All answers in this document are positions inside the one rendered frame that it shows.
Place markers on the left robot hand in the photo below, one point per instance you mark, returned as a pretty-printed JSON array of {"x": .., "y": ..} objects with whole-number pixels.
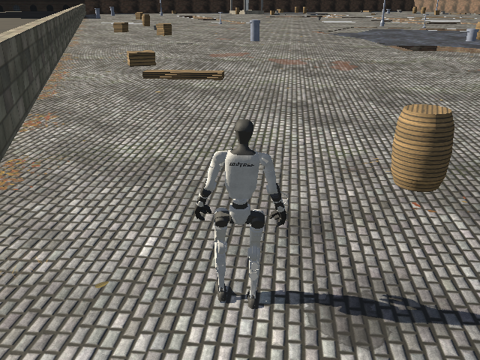
[{"x": 204, "y": 210}]

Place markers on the robot left thigh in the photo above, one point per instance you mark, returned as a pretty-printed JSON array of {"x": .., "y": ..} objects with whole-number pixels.
[{"x": 221, "y": 220}]

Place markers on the right robot upper arm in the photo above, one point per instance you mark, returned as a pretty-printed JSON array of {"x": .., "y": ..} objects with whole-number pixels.
[{"x": 266, "y": 160}]

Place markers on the left robot upper arm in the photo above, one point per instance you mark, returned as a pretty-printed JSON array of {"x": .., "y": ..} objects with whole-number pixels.
[{"x": 218, "y": 158}]

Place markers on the robot left forearm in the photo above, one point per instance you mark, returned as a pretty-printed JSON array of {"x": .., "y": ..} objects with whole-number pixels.
[{"x": 203, "y": 195}]

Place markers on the robot right forearm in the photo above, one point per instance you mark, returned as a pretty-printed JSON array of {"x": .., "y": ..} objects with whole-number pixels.
[{"x": 277, "y": 200}]

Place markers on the right robot shin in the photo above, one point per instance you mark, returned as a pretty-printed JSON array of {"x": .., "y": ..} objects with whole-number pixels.
[{"x": 254, "y": 271}]

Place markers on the right robot hand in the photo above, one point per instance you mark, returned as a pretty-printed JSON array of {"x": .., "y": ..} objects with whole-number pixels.
[{"x": 281, "y": 215}]

